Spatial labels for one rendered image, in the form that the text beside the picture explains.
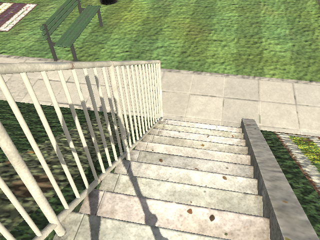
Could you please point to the stairs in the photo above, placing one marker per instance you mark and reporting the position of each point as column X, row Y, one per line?
column 185, row 181

